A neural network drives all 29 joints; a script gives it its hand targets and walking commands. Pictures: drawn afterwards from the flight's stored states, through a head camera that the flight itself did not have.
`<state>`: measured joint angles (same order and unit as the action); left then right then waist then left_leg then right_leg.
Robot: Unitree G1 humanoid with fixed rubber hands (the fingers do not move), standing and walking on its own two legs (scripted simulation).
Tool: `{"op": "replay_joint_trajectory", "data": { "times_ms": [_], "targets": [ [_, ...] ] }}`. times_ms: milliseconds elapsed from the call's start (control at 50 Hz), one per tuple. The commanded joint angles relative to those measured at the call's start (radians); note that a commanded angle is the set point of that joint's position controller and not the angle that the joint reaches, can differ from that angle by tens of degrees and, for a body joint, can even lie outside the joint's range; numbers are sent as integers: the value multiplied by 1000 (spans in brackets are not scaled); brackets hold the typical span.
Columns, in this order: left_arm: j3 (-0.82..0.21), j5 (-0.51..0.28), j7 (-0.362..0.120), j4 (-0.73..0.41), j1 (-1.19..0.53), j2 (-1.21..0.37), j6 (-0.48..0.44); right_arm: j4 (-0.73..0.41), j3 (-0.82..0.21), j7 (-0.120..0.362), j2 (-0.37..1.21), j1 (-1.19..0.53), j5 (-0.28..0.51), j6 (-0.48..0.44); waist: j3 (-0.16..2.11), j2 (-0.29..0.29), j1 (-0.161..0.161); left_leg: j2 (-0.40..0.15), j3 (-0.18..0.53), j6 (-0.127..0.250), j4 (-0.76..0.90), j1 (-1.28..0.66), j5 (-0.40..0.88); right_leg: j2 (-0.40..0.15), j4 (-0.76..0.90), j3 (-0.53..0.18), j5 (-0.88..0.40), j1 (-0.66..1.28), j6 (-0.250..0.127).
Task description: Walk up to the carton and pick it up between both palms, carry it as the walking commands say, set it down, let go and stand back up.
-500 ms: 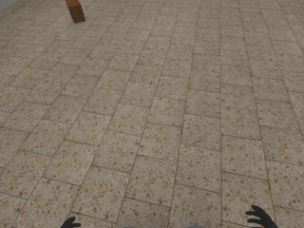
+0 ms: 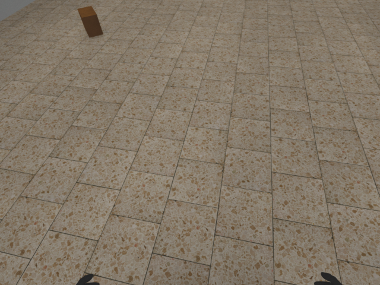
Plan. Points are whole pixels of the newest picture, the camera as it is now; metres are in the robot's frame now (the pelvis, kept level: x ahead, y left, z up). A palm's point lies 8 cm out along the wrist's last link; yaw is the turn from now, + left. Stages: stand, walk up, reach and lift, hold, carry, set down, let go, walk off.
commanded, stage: stand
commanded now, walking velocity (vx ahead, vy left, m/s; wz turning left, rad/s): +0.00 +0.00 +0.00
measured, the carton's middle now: (90, 21) +2.90 +1.17 -0.67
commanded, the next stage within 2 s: walk up in 0.08 s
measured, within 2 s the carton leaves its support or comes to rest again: neither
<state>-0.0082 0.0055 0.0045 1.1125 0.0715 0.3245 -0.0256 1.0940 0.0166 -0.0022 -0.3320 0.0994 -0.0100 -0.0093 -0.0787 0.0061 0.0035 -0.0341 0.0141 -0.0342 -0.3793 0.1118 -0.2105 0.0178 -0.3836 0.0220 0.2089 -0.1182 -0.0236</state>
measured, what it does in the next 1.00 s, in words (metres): walks ahead: left foot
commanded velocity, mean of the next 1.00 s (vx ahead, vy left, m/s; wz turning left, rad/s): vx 0.37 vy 0.00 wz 0.21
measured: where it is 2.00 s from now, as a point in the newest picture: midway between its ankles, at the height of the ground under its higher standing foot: (137, 194)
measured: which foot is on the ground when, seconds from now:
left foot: down 0.00-0.32, up 0.34-0.64, down 0.66-1.00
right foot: down 0.00-0.66, up 0.68-1.00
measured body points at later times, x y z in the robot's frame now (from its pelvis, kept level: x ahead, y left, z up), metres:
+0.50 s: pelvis +0.02 +0.02 +0.00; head +0.04 +0.02 +0.45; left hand +0.03 +0.29 -0.14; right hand +0.13 -0.25 -0.14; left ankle +0.03 +0.13 -0.69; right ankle +0.00 -0.10 -0.74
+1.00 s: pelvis +0.18 +0.18 -0.01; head +0.19 +0.19 +0.44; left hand +0.27 +0.41 -0.15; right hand +0.15 -0.05 -0.15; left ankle +0.11 +0.17 -0.74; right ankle +0.30 +0.02 -0.66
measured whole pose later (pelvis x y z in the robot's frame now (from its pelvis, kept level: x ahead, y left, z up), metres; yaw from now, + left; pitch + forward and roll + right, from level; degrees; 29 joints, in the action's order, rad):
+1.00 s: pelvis +0.18 +0.18 -0.01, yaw +10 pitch -2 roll -3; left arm 0.03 0.03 -0.02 0.96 0.09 0.17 0.01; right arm 1.04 0.04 -0.02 -0.13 0.45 -0.01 -0.07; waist -0.06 0.01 0.05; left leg 0.09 -0.13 0.15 -0.35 0.02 -0.31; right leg -0.14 -1.05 0.08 0.14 -0.63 0.05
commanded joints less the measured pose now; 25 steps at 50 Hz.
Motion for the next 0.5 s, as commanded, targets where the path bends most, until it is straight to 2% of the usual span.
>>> {"op": "replay_joint_trajectory", "data": {
  "times_ms": [0, 20, 40, 60, 80, 100, 120, 140, 160, 200, 220, 240, 260, 280, 300, 320, 340, 360, 380, 400, 420, 440, 460, 480],
  "targets": [
    [47, -4, 2, -53, -44, 232, -18, -57, 38, -12, -226, -65, -5, -23, 111, 20, -18, -90, 66, 40, 56, -13, 175, -146, 86, -103, -173, 13, -18],
    [41, 6, 5, -52, -49, 212, -19, -64, 36, -10, -196, -64, -2, -24, 126, -9, -6, -90, 57, 42, 53, -27, 185, -150, 91, -104, -198, 18, -16],
    [43, 5, 10, -55, -35, 216, -20, -62, 38, -5, -203, -35, -1, -26, 92, -47, -9, -86, 75, 40, 68, -12, 173, -134, 87, -90, -208, 11, -17],
    [43, -1, 7, -50, -44, 227, -18, -53, 36, -6, -221, -48, -4, -22, 107, -1, -11, -83, 60, 48, 60, -18, 161, -141, 88, -97, -178, 12, -14],
    [40, 1, 12, -47, -54, 214, -13, -63, 35, -8, -208, -48, 2, -24, 112, -4, 4, -95, 64, 51, 49, -19, 159, -152, 102, -106, -192, 16, -21],
    [35, 1, 9, -47, -72, 206, -15, -58, 38, -8, -210, -62, 0, -21, 123, -4, 6, -89, 63, 52, 43, -28, 154, -158, 103, -117, -183, 4, -22],
    [40, -7, 9, -55, -53, 217, -17, -58, 37, -5, -209, -56, -2, -16, 116, 39, 3, -86, 54, 49, 50, -15, 163, -157, 112, -121, -186, 28, -21],
    [45, -7, 9, -44, -42, 244, -20, -52, 29, -4, -196, -61, -2, -13, 81, 16, -5, -71, 47, 41, 47, -2, 150, -147, 114, -122, -186, 8, -8],
    [48, 2, 10, -49, -60, 249, -16, -56, 37, -3, -197, -55, -6, -12, 107, -2, 10, -89, 47, 47, 53, -23, 130, -159, 116, -126, -190, 1, -28],
    [54, -5, 7, -49, -50, 258, -14, -40, 26, -6, -188, -32, -2, -15, 94, -40, -10, -91, 62, 46, 73, 12, 169, -144, 92, -108, -214, 36, -21],
    [54, -4, 9, -41, -40, 247, -11, -40, 38, -10, -233, -27, -5, -14, 94, 11, -11, -84, 52, 47, 58, -10, 175, -149, 93, -116, -210, 23, -23],
    [43, -3, 9, -59, -39, 212, -16, -52, 35, -10, -204, -52, -6, -16, 129, 32, -10, -95, 48, 55, 48, -21, 152, -157, 93, -118, -219, 37, -29],
    [76, 0, 2, -78, 177, 156, 8, -135, 52, 26, -140, -4, -17, 2, 137, -31, -100, -33, 13, 35, -159, 357, -345, -273, 134, -166, 466, 261, -54],
    [91, 7, 12, -61, 199, 228, 19, -202, 54, 40, -102, -133, -22, 26, -29, -252, -148, 14, -61, 25, -520, 629, -263, -460, 338, -390, 660, 216, -116],
    [91, 9, 16, -88, 138, 222, 18, -238, 62, 43, -81, -146, -35, 38, -117, -249, -124, -66, -60, -7, -650, 678, -213, -476, 344, -346, 641, 133, -111],
    [76, 15, 15, -93, 135, 189, 4, -251, 68, 48, -86, -162, -37, 36, -125, -118, -107, -62, -37, 0, -676, 639, -177, -437, 332, -337, 568, 88, -103],
    [71, 19, 11, -67, 195, 167, -11, -233, 73, 51, -76, -121, -37, 18, -55, -62, -104, -75, -22, 16, -656, 590, -153, -420, 307, -336, 468, 108, -111],
    [72, 23, 12, -76, 188, 149, -20, -249, 73, 57, -56, -114, -32, 11, -28, -91, -103, -89, -32, 8, -608, 580, -153, -419, 303, -257, 411, 107, -116],
    [65, 20, 13, -70, 182, 134, -29, -219, 73, 58, -53, -99, -34, 8, -40, -88, -92, -90, -35, -5, -620, 609, -109, -408, 306, -225, 339, 104, -109],
    [73, 15, 11, -96, 151, 131, -37, -218, 68, 59, -53, -58, -30, 8, 5, -125, -78, -67, -61, -11, -627, 560, -99, -398, 317, -167, 359, 116, -103],
    [71, 24, 5, -103, 155, 118, -42, -218, 68, 63, -46, -35, -29, 7, -2, -116, -77, -66, -63, -17, -609, 542, -72, -399, 332, -177, 316, 108, -107],
    [76, 23, 5, -92, 162, 122, -44, -218, 62, 65, -39, -42, -24, 2, 2, -132, -80, -72, -68, -23, -546, 535, -65, -404, 326, -165, 267, 116, -112],
    [77, 25, 1, -90, 188, 120, -42, -237, 59, 66, -16, -61, -22, 3, 1, -120, -86, -76, -69, -16, -508, 496, -93, -408, 319, -178, 284, 94, -125],
    [80, 24, 3, -90, 146, 118, -46, -225, 53, 63, -2, -33, -14, -1, 13, -177, -59, -70, -67, -7, -441, 414, -98, -390, 299, -115, 278, 42, -117]
  ]
}}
